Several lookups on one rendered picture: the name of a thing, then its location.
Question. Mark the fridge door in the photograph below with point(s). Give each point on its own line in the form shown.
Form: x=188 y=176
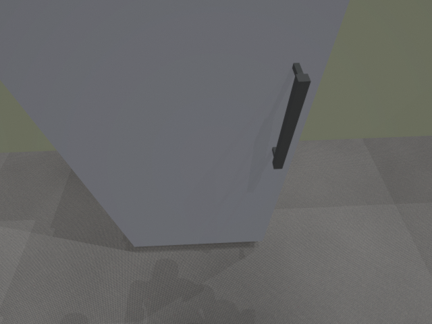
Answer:
x=168 y=110

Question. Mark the handle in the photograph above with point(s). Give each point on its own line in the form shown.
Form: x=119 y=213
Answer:
x=295 y=103

